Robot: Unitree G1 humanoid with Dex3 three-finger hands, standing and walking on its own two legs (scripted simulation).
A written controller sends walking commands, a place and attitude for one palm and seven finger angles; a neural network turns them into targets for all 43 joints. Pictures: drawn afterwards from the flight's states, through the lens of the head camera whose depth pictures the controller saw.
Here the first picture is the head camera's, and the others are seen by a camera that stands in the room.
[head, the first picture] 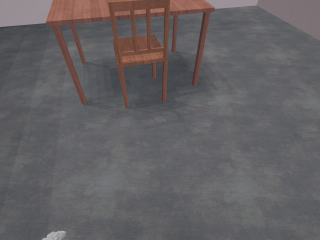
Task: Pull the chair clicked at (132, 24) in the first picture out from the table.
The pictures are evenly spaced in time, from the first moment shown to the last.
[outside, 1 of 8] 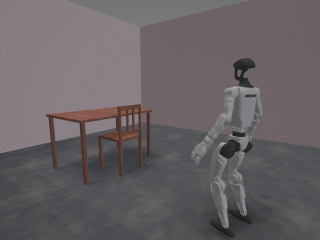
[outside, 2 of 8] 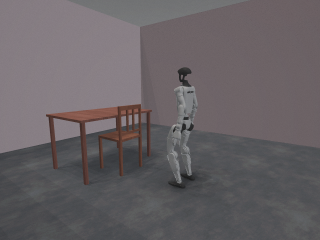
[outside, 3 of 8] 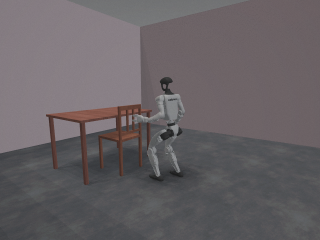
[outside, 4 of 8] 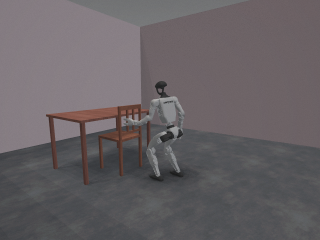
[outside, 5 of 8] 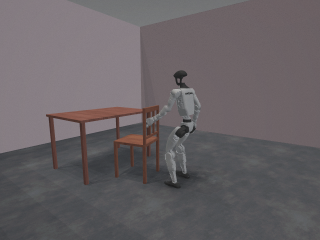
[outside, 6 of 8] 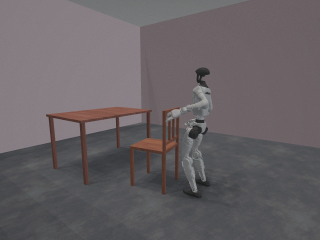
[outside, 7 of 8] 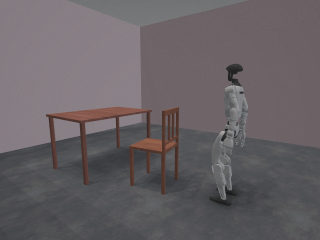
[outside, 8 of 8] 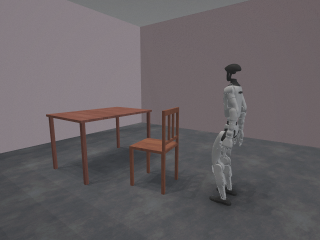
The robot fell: no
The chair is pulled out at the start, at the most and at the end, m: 0.00 0.64 0.64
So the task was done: yes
